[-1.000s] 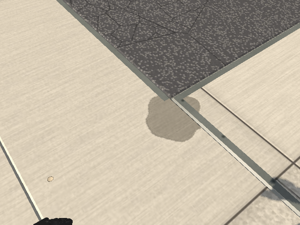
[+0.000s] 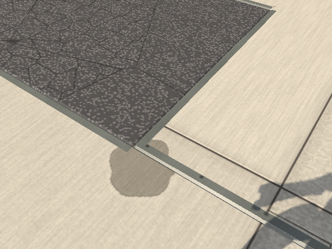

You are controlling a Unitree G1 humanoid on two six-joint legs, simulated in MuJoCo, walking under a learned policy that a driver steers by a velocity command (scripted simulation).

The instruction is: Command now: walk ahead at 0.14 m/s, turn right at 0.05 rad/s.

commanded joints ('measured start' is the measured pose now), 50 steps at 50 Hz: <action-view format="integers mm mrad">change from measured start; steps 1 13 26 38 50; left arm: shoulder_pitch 62 19 -172 175 25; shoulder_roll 208 48 83 262 176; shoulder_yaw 55 13 33 91 57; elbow -36 -69 -92 -32 50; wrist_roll -13 -15 -30 -23 -8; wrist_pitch -16 -70 -104 -116 -147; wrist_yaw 9 -5 -30 -38 -29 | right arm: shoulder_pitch -57 293 202 211 34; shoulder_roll -101 -261 -154 -176 -104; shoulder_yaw -33 -84 -32 -36 -26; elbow -71 17 18 37 -36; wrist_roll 20 30 20 11 30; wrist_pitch -18 -81 -76 -37 -48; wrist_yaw -9 30 15 -6 8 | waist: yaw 60 -84 -45 194 11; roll -219 269 56 21 -74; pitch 75 -72 75 -262 35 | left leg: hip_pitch -138 438 244 98 -395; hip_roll -70 270 148 126 137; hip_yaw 97 -415 -83 11 -55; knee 135 -233 -417 324 470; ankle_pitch -155 -100 313 678 155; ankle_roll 18 214 219 130 28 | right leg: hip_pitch -58 -420 -518 360 8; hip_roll -190 14 -99 -142 -227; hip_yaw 282 -38 -46 66 72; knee -300 363 197 7 -447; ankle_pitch -450 -182 353 286 297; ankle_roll -139 -12 17 -189 -248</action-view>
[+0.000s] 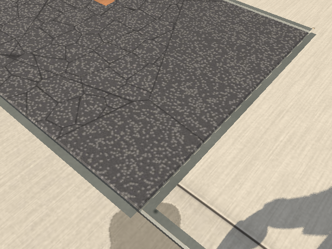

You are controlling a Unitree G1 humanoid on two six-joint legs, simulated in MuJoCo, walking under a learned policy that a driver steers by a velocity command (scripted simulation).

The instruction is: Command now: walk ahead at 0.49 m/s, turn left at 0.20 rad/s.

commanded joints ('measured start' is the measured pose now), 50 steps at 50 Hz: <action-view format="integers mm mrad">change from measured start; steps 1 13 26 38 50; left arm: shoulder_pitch -70 4 -102 -350 -62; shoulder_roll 138 219 114 115 120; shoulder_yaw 28 45 5 -1 8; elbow -57 3 -115 -201 -103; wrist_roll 3 -19 6 -11 0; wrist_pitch -25 41 5 -24 -11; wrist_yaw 13 39 26 -13 2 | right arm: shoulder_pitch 34 -161 60 193 107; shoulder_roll -44 -60 -111 -145 -70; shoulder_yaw -9 -13 -41 -50 -21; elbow -40 -174 -141 -34 -91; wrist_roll -2 2 -12 -1 -7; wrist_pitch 4 -4 -18 5 -10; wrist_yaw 1 69 19 -3 6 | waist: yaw -36 3 -23 -105 -33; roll -96 -118 -14 32 -135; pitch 15 0 -59 21 -59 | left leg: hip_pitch -36 29 450 673 17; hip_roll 35 -103 39 95 -15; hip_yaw -30 118 -199 -181 -24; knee -112 -464 -858 -778 51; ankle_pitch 169 85 403 332 -80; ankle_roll -16 87 289 194 9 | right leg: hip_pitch -37 299 -472 -465 32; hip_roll -282 -354 -207 -134 -303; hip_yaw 152 -45 114 102 354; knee -196 44 706 208 -99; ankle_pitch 141 641 -63 144 86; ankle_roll -160 -53 125 50 -165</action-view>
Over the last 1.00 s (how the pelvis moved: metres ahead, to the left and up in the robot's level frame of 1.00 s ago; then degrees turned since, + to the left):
0.41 0.00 0.01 1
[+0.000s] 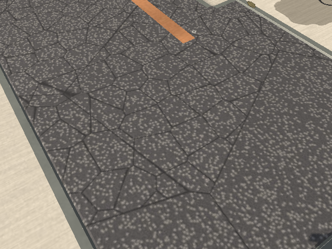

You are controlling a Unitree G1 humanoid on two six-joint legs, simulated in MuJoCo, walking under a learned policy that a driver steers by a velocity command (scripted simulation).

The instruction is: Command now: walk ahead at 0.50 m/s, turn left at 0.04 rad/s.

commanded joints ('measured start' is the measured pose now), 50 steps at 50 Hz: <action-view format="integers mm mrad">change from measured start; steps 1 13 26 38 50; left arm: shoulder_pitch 12 164 111 -191 57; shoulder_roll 123 183 99 42 148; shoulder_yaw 27 40 35 20 66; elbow -39 59 19 -114 -78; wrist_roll -5 -27 -39 -24 -19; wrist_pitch -18 24 49 58 31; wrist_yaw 3 25 32 -14 0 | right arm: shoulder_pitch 15 -330 -92 0 -114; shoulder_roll -67 -32 -49 -141 -110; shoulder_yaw -22 -5 -32 -68 -36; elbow -70 -171 -56 48 4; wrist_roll -5 6 -25 -9 19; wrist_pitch -5 -30 -51 -26 -71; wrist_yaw -4 32 18 -16 0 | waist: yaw -14 84 -5 -80 53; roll -120 -99 78 -7 -67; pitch -42 43 -37 78 -114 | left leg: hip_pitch -160 -174 313 470 -275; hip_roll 84 34 227 246 88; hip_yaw -25 28 -116 205 -5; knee -63 -596 -978 -999 115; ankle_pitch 54 376 222 431 -44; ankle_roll -21 -13 160 136 1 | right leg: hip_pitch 142 290 -312 -410 347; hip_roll -273 -283 -186 -168 -319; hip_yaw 295 153 140 45 452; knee -249 -228 744 267 -129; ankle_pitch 145 236 -114 189 59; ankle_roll -185 -128 54 40 -220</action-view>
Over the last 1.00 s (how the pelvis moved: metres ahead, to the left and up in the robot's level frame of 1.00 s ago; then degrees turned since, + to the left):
0.58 0.10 -0.01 17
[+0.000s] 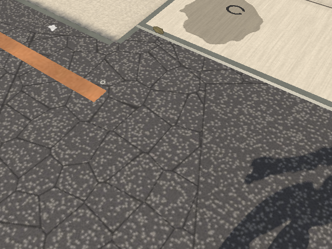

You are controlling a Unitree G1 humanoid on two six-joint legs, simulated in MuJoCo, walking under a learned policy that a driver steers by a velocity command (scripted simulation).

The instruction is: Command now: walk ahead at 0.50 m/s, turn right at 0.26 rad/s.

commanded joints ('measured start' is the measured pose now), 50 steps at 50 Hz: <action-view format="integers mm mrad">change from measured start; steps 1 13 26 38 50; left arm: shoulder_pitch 86 173 90 -123 294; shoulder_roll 97 142 139 47 240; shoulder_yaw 23 25 1 -16 50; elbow -28 57 7 -57 29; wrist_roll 12 15 -21 23 16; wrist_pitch -22 -40 -85 -62 -78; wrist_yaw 7 40 26 36 10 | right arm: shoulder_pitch -60 -243 125 68 239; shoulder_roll -121 -37 -158 -139 -33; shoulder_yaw -27 3 -48 -30 15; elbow -87 -114 -83 -104 -91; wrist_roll -13 -11 -11 -16 -21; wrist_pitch -37 -2 3 9 12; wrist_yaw -4 20 38 -8 -7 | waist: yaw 37 83 -100 -58 84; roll -51 -71 131 66 -309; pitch -123 -10 -263 -58 -442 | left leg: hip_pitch -374 -346 574 42 -342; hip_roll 80 40 218 23 -166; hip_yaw -77 -22 -690 -217 -157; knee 20 -548 -893 -988 21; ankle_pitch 122 611 72 465 -120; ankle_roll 22 -21 327 216 38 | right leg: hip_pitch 373 330 -370 -95 824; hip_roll -270 -218 -44 -100 -439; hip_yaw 376 100 163 74 743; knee -329 -475 750 22 -231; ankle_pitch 190 219 -265 323 1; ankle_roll -179 -117 57 142 -242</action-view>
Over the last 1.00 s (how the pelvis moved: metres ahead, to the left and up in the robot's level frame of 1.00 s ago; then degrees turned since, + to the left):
0.53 -0.04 -0.01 -19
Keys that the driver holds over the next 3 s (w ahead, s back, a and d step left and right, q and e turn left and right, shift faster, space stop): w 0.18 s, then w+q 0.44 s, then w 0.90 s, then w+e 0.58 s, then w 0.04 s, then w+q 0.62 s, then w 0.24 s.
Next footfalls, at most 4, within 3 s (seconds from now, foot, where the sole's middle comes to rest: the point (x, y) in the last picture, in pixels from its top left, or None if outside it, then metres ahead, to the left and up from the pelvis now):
0.44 left None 0.43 0.15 -0.76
0.96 right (176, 176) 0.75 0.00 -0.76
1.48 left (111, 135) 0.98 0.30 -0.76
2.06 right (156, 79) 1.36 0.09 -0.76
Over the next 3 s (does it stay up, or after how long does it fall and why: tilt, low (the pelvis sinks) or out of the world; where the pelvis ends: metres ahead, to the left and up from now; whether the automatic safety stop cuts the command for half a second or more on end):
stays up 1.76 0.24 0.00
